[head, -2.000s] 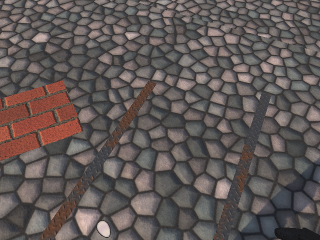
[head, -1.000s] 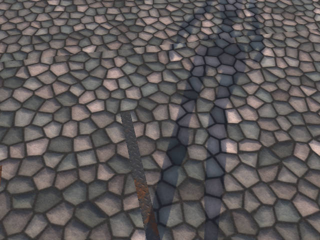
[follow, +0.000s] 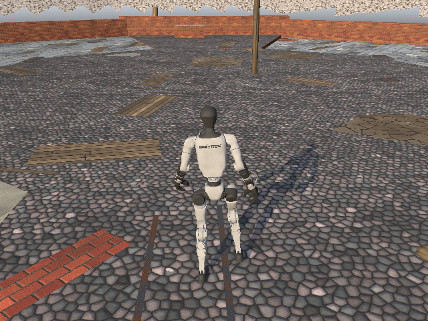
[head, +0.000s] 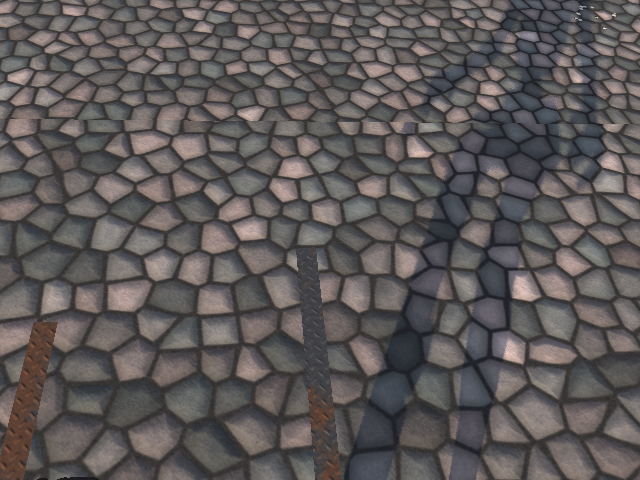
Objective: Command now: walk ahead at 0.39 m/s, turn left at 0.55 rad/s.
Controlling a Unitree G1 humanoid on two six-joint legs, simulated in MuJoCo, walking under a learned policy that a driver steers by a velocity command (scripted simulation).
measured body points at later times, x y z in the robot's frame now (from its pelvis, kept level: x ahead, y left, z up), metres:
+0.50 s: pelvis +0.25 -0.02 -0.01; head +0.28 -0.01 +0.44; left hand +0.18 +0.26 -0.14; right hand +0.51 -0.21 -0.09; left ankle +0.35 +0.16 -0.71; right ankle +0.19 -0.16 -0.75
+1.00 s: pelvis +0.51 +0.08 -0.01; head +0.53 +0.08 +0.44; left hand +0.67 +0.35 -0.11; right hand +0.57 -0.20 -0.13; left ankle +0.43 +0.17 -0.75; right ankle +0.69 -0.06 -0.69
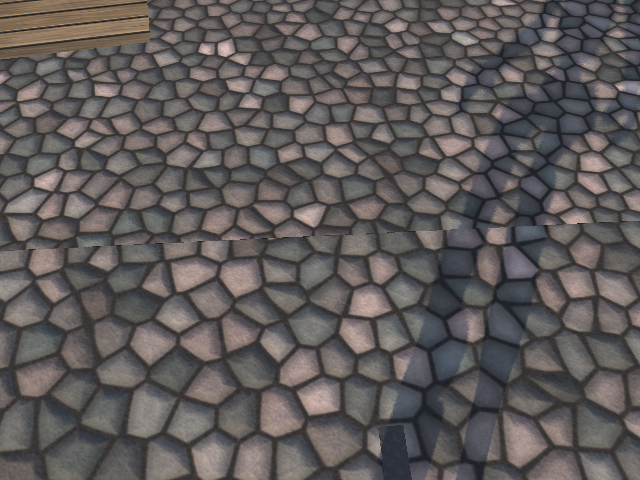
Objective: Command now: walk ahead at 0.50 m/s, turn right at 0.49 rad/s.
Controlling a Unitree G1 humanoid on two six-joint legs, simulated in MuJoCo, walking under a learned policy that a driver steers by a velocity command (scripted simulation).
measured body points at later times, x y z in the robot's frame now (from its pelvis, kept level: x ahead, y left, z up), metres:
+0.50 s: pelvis +0.28 -0.06 +0.00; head +0.32 -0.09 +0.45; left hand +0.43 +0.20 -0.10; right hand +0.43 -0.36 -0.08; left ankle +0.51 +0.08 -0.69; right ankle +0.22 -0.12 -0.74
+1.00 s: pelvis +0.55 -0.11 +0.00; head +0.58 -0.12 +0.45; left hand +0.85 +0.01 -0.09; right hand +0.44 -0.36 -0.12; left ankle +0.55 +0.01 -0.74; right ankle +0.62 -0.32 -0.70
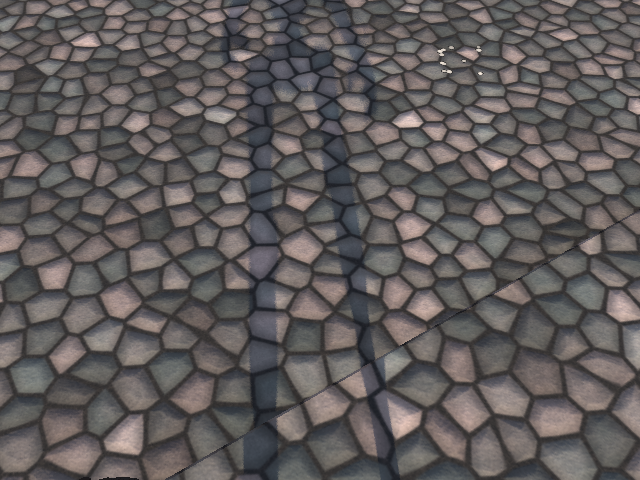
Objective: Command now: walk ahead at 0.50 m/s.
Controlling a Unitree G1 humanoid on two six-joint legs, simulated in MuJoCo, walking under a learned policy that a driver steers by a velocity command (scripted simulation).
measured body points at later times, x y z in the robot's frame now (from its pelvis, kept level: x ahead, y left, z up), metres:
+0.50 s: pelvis +0.26 -0.03 +0.00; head +0.28 -0.03 +0.44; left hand +0.22 +0.25 -0.13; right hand +0.49 -0.25 -0.10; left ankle +0.39 +0.16 -0.69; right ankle +0.20 -0.15 -0.75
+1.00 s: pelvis +0.40 +0.03 -0.01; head +0.43 +0.06 +0.44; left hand +0.42 +0.35 -0.12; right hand +0.67 -0.15 -0.10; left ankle +0.42 +0.13 -0.75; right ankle +0.54 -0.10 -0.70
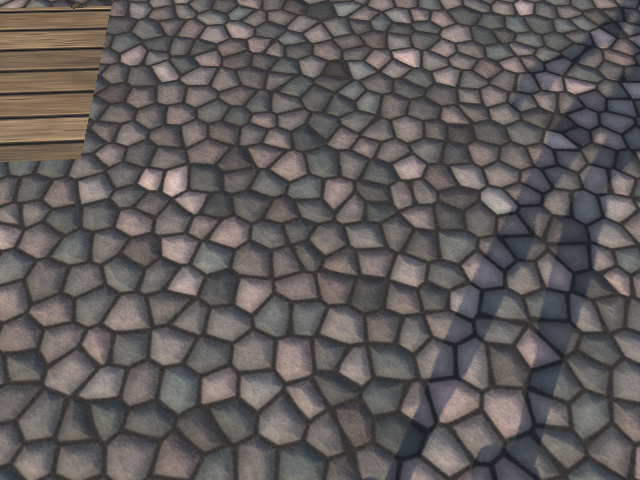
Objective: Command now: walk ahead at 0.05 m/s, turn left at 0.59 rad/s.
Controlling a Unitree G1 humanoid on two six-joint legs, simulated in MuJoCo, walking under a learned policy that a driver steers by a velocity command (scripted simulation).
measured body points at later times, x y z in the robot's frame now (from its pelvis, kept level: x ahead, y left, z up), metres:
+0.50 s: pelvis -0.01 -0.04 +0.01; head +0.03 -0.03 +0.46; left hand +0.05 +0.27 -0.09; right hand +0.23 -0.25 -0.09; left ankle -0.05 +0.10 -0.69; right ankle +0.04 -0.15 -0.73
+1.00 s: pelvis +0.06 +0.04 +0.01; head +0.05 +0.05 +0.46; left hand +0.06 +0.35 -0.11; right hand +0.23 -0.21 -0.09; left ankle -0.07 +0.09 -0.73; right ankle +0.25 -0.08 -0.68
